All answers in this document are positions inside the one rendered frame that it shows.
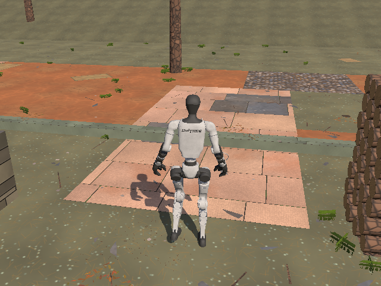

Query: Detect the left robot forearm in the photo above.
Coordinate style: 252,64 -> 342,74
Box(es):
155,143 -> 167,166

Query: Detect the robot left upper arm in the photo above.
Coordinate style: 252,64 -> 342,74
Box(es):
162,120 -> 180,152

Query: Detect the robot left hand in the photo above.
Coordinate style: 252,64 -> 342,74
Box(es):
152,162 -> 166,176

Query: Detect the right robot forearm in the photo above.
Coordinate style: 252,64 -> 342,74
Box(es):
215,145 -> 226,167

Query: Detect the robot right upper arm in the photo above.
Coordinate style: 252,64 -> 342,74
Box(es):
204,121 -> 221,154

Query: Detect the robot torso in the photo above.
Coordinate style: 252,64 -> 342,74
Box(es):
178,119 -> 206,179

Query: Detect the robot left foot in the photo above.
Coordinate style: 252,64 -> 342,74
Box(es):
170,227 -> 182,241

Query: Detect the robot right hand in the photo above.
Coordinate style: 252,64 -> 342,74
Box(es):
214,164 -> 227,177

